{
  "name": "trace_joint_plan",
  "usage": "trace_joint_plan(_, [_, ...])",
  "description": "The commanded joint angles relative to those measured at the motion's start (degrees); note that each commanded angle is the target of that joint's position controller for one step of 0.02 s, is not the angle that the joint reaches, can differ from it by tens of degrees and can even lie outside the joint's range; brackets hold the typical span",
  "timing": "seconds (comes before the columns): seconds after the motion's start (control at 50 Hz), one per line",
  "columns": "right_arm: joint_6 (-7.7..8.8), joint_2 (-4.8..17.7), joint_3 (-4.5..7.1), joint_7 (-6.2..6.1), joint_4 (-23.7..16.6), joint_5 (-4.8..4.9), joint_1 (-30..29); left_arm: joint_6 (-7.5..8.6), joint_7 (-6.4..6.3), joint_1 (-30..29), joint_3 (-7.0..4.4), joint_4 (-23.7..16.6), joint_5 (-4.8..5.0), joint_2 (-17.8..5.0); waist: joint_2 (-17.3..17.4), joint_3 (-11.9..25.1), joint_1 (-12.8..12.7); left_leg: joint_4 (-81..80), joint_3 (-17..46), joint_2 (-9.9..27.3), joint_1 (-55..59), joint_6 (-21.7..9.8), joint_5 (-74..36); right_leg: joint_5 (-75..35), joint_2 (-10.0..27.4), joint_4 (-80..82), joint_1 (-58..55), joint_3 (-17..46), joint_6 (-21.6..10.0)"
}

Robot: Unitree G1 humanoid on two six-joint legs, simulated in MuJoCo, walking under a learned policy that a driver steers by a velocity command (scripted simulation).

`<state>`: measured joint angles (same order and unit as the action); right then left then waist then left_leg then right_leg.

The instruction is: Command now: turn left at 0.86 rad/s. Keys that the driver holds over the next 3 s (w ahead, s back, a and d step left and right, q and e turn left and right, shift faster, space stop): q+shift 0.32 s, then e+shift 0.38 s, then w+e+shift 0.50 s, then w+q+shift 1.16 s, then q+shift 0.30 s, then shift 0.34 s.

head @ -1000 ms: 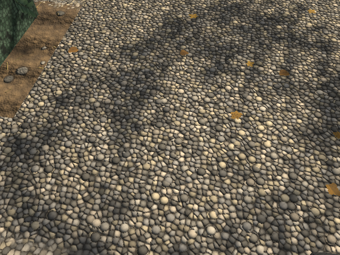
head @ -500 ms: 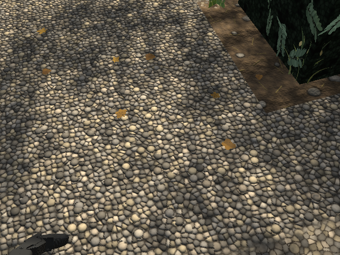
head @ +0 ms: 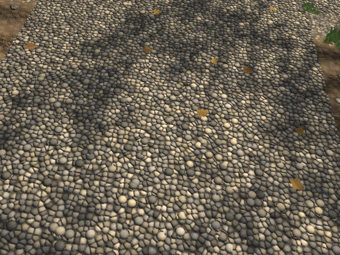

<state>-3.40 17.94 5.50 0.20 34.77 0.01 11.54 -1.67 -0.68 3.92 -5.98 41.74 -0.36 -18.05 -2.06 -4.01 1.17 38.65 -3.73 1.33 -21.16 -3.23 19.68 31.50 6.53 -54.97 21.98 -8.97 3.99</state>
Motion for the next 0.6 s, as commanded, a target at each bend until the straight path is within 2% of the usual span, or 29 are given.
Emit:
trace_joint_plan(0.02, [3.7, 13.5, 3.72, -0.32, -2.9, 0.06, 6.1, 1.95, -0.66, -8.5, -0.68, -8.4, 0.55, -4.1, 9.1, 10.8, 2.5, -19.2, 29.5, 16.7, 22.7, -15.6, -30.3, 1.5, -4.9, -18.2, 23.1, 12.9, -0.8])
trace_joint_plan(0.04, [3.59, 11.7, 3.13, -0.88, -3.4, 1.3, 2.7, 2.16, -1.19, -7.2, -0.93, -7.5, 0.03, -4.8, 5.9, 9.2, 0.5, -18.7, 26.9, 14.7, 21.3, -12.8, -27.9, -3.7, -3.9, -15.4, 23.5, 14.0, -1.3])
trace_joint_plan(0.06, [3.1, 10.2, 2.47, -1.56, -4.2, 1.87, -0.5, 2.24, -1.46, -5.8, -1.37, -7.1, -0.43, -5.9, 6.1, 8.8, -1.3, -18.7, 24.9, 13.0, 18.6, -11.2, -28.2, -7.4, -3.9, -13.0, 21.1, 14.5, -1.4])
trace_joint_plan(0.08, [2.76, 9.7, 2.13, -2.08, -5.1, 1.47, -1.7, 2.34, -1.27, -4.7, -1.38, -6.5, -0.51, -5.8, 7.1, 9.5, -2.0, -18.7, 23.8, 11.6, 16.9, -10.5, -30.1, -10.0, -5.0, -12.7, 18.5, 14.2, -1.2])
trace_joint_plan(0.12, [2.5, 9.9, 2.12, -2.61, -5.6, 0.96, -1.5, 2.41, -0.93, -2.9, -0.96, -5.4, -0.29, -4.4, 6.4, 11.1, -2.2, -18.0, 22.7, 9.9, 16.8, -10.1, -31.8, -13.2, -6.8, -8.9, 16.3, 14.3, -0.2])
trace_joint_plan(0.18, [2.08, 11.1, 2.53, -3.02, -5.6, 1.27, -0.3, 2.39, -0.92, -3.8, -0.36, -5.4, 0.1, -3.2, 7.3, 10.3, -1.4, -17.5, 24.8, 8.0, 16.0, -9.6, -26.7, -14.7, -8.9, 0.0, 15.1, 15.1, 1.2])
trace_joint_plan(0.26, [1.37, 11.6, 2.74, -3.04, -6.7, 1.13, -1.8, 2.7, -0.55, -4.7, -0.37, -5.3, 0.37, -3.6, 10.2, 9.0, -0.9, -16.5, 29.3, 6.2, 12.4, -8.4, -18.7, -15.2, -10.6, 8.2, 11.6, 16.4, 1.6])
trace_joint_plan(0.32, [0.95, 11.7, 2.79, -2.68, -7.4, 1.05, -2.5, 3.48, -0.1, -4.8, -0.53, -5.3, 0.58, -4.3, 11.8, 9.4, -0.3, -14.5, 33.3, 5.5, 12.0, -8.0, -20.6, -14.2, -11.4, 13.0, 8.6, 17.3, 0.9])
trace_joint_plan(0.36, [0.72, 10.2, 1.89, -2.47, -7.7, 0.62, -4.1, 3.76, 0.58, -1.5, -0.36, -3.9, 0.45, -5.1, 12.7, 12.3, -0.2, -11.0, 31.9, 6.7, 14.4, -7.7, -28.6, -14.2, -9.5, 15.0, 5.4, 16.1, 0.2])
trace_joint_plan(0.4, [0.73, 8.0, 0.52, -2.15, -7.2, 0.52, -4.3, 4.11, 1.29, 0.0, 0.0, -3.6, 0.34, -4.9, 12.8, 13.3, 0.1, -8.8, 30.9, 6.8, 13.6, -7.4, -33.2, -16.4, -7.8, 19.3, -0.5, 14.1, -1.1])
trace_joint_plan(0.42, [0.8, 6.1, -0.44, -2.05, -6.9, 0.57, -4.9, 4.39, 1.77, 1.1, 0.46, -3.4, 0.17, -3.8, 12.0, 12.9, -1.1, -8.4, 29.9, 5.8, 11.4, -6.2, -30.2, -22.3, -7.1, 25.6, -5.8, 13.3, -2.2])
trace_joint_plan(0.44, [1.19, 2.8, -1.72, -2.06, -5.7, 0.02, -3.5, 4.72, 2.16, 1.1, 1.19, -3.3, -0.55, -2.5, 9.7, 12.3, -1.6, -9.0, 28.3, 3.6, 9.6, -3.5, -23.3, -32.4, -4.9, 33.6, -12.0, 15.9, -3.4])
trace_joint_plan(0.46, [1.58, 0.3, -2.49, -2.05, -4.2, -1.83, 0.8, 4.79, 2.16, -0.8, 1.58, -4.1, -1.53, -4.0, 0.9, 12.1, 1.7, -3.3, 22.2, -1.9, 9.0, -0.1, -8.7, -42.8, 1.7, 36.4, -14.4, 25.5, -5.6])
trace_joint_plan(0.48, [1.8, 2.8, -1.62, -2.04, -3.8, -2.55, 6.0, 4.69, 2.01, -5.2, 2.29, -4.3, -1.94, -4.6, -7.4, 8.1, 7.8, -4.1, 17.9, -5.0, 9.5, 3.4, 6.1, -46.2, 6.1, 35.0, -8.4, 31.5, -13.2])
trace_joint_plan(0.5, [2.09, 5.1, -1.17, -2.31, -3.6, -2.85, 3.2, 4.57, 2.12, -6.2, 2.47, -4.5, -0.98, -3.2, -8.6, 5.9, 6.0, -7.5, 15.7, -3.3, 11.2, 5.1, 2.0, -35.5, 5.3, 36.7, -4.3, 34.1, -15.5])
trace_joint_plan(0.52, [2.26, 7.1, -0.56, -2.53, -3.4, -2.21, -0.5, 4.34, 2.25, -4.4, 2.04, -4.4, -0.16, -4.6, -7.0, 5.0, 3.1, -8.8, 14.8, -3.8, 11.9, 4.8, -0.4, -29.5, 2.4, 37.1, -3.9, 32.5, -13.5])
trace_joint_plan(0.54, [2.22, 7.5, -0.1, -2.83, -3.6, -1.81, -3.1, 4.03, 2.16, -2.2, 1.0, -4.0, 0.88, -8.2, -6.1, 5.1, 1.5, -7.8, 13.1, -4.6, 12.0, 4.3, -1.5, -26.0, 1.0, 36.9, -4.2, 32.6, -12.1])
trace_joint_plan(0.56, [2.04, 7.1, 0.04, -2.96, -4.3, -1.47, -3.9, 3.91, 1.94, -0.9, 0.27, -4.2, 1.64, -10.7, -6.7, 4.7, 1.0, -7.2, 12.0, -5.1, 10.4, 4.1, -1.1, -25.0, 0.9, 36.5, -5.3, 34.7, -12.2])
trace_joint_plan(0.58, [2.13, 6.2, -0.05, -2.95, -4.3, -1.01, -3.4, 3.72, 1.52, -0.1, -0.21, -4.2, 1.91, -11.7, -7.4, 4.7, 1.0, -6.7, 10.7, -5.5, 8.4, 4.2, 0.2, -25.2, 1.2, 35.9, -7.1, 36.5, -12.8])
trace_joint_plan(0.6, [2.41, 5.0, -0.22, -2.79, -3.9, -0.83, -3.2, 3.36, 1.18, 1.0, -0.22, -4.5, 1.83, -11.0, -8.2, 5.8, 0.6, -5.9, 9.8, -6.0, 6.9, 4.4, 1.8, -28.1, 1.3, 34.6, -9.2, 37.5, -13.7])
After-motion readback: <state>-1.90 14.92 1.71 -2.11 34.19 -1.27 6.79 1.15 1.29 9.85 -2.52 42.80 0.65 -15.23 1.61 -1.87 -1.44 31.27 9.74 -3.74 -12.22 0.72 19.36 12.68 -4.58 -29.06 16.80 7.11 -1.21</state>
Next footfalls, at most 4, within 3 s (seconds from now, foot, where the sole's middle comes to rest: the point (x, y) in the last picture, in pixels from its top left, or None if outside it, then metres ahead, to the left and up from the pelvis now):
0.44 right None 0.16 -0.10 -0.76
0.76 left None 0.03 0.09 -0.76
1.24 right None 0.41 -0.15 -0.76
1.68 left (203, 158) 0.84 -0.18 -0.76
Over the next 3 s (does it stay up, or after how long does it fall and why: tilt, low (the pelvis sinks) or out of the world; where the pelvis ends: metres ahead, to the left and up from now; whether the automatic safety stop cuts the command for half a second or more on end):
stays up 1.60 -0.05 0.00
